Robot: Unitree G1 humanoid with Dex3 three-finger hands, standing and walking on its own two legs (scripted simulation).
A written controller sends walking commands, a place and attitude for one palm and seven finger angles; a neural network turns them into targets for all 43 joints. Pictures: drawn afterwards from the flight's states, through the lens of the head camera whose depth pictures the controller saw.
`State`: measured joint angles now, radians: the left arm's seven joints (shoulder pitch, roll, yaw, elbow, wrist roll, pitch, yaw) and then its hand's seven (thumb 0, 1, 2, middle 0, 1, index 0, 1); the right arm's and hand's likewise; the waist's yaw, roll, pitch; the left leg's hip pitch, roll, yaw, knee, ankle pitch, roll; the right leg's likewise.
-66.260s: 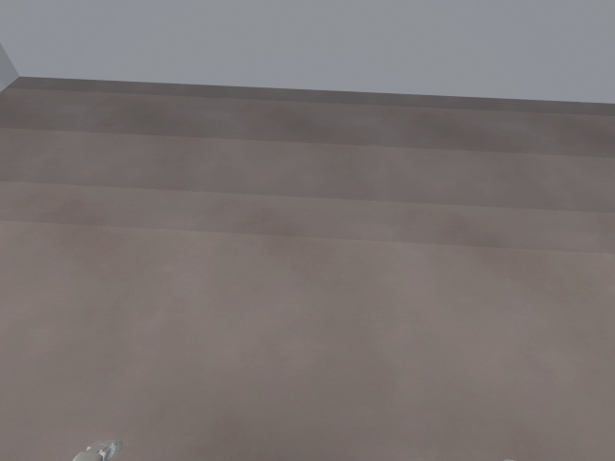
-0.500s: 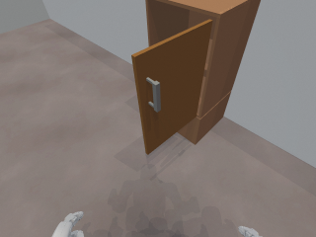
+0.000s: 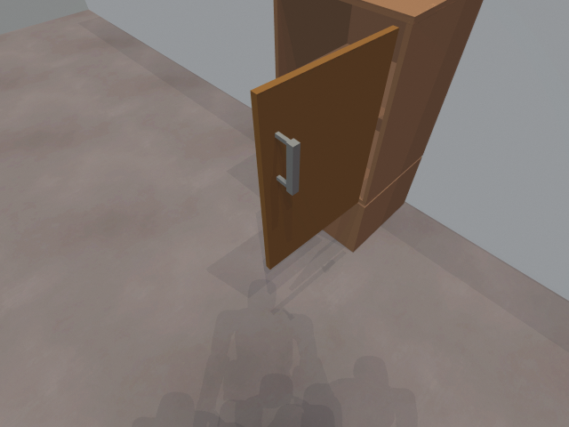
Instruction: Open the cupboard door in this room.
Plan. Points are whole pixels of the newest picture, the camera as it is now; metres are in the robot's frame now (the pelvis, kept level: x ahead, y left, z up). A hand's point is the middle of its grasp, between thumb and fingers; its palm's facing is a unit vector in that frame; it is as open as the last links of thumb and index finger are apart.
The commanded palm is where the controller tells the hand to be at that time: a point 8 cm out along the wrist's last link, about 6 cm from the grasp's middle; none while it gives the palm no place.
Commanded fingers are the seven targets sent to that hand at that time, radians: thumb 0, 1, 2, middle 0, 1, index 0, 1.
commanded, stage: let the arm hang, fingers relaxed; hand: left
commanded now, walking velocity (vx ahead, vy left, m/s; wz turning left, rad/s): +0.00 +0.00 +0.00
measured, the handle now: (286, 164) +0.62 +0.03 -0.02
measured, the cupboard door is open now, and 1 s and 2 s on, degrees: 87 87 87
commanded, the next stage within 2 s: look to check the result in 0.38 s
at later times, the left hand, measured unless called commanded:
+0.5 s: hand out of the picture -0.01 +0.17 -0.17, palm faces +0.02 -0.98 -0.19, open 7.3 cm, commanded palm none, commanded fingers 0.00 0.90 0.90 -0.20 -0.30 -0.20 -0.30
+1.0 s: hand out of the picture +0.02 +0.16 -0.17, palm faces +0.01 -0.98 -0.17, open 7.3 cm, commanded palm none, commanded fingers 0.00 0.90 0.90 -0.20 -0.30 -0.20 -0.30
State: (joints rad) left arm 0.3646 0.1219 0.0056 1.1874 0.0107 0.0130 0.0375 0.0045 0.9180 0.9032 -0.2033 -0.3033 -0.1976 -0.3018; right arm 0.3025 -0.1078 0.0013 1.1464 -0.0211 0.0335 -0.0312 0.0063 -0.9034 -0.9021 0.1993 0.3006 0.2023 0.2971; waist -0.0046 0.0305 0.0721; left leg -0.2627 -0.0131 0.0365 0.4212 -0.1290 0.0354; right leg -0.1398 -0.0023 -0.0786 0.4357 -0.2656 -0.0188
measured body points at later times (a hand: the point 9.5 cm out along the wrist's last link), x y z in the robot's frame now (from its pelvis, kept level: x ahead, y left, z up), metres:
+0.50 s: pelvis +0.01 +0.00 +0.00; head +0.03 +0.00 +0.45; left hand +0.00 +0.22 -0.16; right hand -0.01 -0.20 -0.16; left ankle +0.06 +0.10 -0.74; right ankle -0.02 -0.11 -0.74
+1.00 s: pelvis +0.03 +0.00 +0.00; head +0.05 +0.00 +0.45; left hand +0.02 +0.21 -0.16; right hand +0.03 -0.22 -0.16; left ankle +0.06 +0.10 -0.74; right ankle -0.02 -0.11 -0.74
